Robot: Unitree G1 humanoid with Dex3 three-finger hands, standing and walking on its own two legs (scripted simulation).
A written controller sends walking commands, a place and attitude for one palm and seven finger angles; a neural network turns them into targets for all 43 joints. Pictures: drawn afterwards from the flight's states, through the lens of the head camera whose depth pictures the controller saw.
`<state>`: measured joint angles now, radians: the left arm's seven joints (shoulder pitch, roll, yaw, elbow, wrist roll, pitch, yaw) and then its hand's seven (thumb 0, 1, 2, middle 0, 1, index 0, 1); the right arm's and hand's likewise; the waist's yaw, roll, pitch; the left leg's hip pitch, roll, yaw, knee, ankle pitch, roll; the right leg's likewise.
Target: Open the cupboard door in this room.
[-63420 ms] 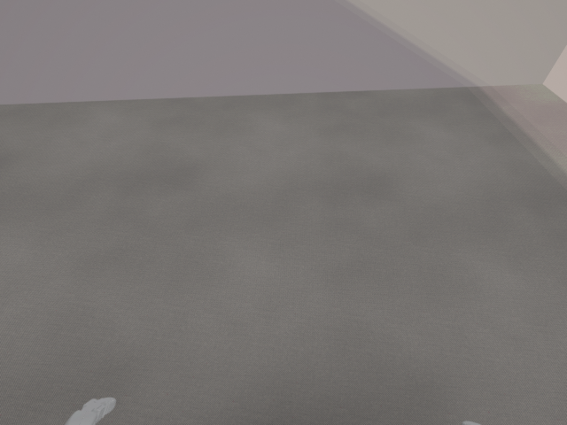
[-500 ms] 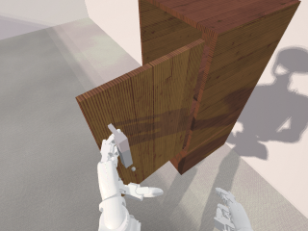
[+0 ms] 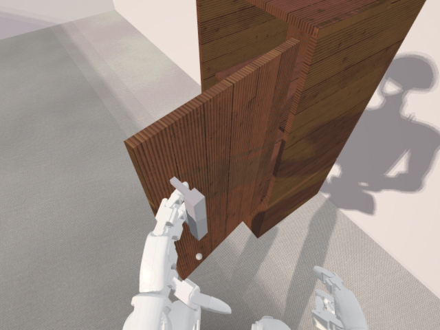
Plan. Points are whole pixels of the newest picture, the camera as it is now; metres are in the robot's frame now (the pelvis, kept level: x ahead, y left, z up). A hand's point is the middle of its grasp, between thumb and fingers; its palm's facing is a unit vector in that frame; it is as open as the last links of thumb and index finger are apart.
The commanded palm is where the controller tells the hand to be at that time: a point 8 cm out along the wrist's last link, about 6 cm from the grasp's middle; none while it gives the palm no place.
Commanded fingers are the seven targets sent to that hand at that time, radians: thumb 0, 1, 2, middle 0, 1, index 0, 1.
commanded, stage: slide the hand sideways off the handle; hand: left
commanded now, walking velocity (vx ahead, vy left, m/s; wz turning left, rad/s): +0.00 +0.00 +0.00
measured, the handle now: (188, 209) +0.31 +0.07 +0.06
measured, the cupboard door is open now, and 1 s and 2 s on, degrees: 100 100 100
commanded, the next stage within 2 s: draw the hand back to the body in 0.72 s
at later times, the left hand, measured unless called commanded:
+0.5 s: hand (169, 282) +0.19 +0.09 +0.07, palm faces -0.01 -1.00 +0.02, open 16.1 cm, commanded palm +0.15 +0.15 +0.06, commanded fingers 0.00 -0.50 0.30 -0.15 -0.30 -0.15 -0.30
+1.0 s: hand (132, 291) +0.17 +0.13 +0.09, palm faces +0.00 -1.00 -0.04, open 16.3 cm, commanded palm +0.14 +0.18 +0.10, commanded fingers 0.00 -0.50 0.30 -0.15 -0.30 -0.15 -0.30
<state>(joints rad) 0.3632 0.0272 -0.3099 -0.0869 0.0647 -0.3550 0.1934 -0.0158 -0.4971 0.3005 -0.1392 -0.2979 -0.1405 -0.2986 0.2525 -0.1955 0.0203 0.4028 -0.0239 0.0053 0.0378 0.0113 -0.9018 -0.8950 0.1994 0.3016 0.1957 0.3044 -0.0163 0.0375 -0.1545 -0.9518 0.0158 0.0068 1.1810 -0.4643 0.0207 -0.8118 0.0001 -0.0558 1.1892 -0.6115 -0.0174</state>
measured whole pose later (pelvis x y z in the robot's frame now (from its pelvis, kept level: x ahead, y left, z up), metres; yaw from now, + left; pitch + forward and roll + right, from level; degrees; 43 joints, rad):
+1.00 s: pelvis +0.00 -0.01 +0.00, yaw +0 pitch +12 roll -3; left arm 0.67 0.19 -0.05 -0.37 -0.18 -0.36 -0.09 -0.02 -0.50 0.30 -0.15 -0.30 -0.15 -0.30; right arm 0.26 -0.19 0.00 0.38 0.02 0.01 -0.04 0.01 -0.90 -0.89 0.20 0.30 0.20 0.30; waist 0.02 0.06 -0.17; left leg -0.95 0.03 -0.03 1.22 -0.49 0.01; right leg -0.79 0.02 -0.08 1.20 -0.62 -0.03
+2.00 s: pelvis +0.04 +0.02 +0.09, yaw -1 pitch -2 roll -1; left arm 0.52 0.38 0.32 -0.49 -0.08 -0.02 0.13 0.00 0.56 0.76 -0.20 -0.30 -0.19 -0.30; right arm 0.23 -0.22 0.05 0.55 0.02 -0.07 -0.09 0.01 -0.90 -0.89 0.20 0.30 0.20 0.30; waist 0.07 0.04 -0.03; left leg -0.25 -0.01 0.05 0.56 -0.27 0.04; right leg -0.10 -0.01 -0.01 0.49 -0.35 0.02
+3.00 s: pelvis -0.01 +0.01 +0.10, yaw -3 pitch -1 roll -1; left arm 0.58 0.46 0.42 -0.52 -0.08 -0.14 0.13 0.01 0.89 0.90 -0.22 -0.30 -0.21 -0.30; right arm 0.17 -0.23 -0.01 0.53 0.02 0.05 -0.09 0.01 -0.90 -0.89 0.20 0.30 0.20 0.30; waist 0.00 0.02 0.05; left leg -0.31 0.03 0.06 0.48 -0.15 0.03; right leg -0.19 0.02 0.01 0.45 -0.24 0.01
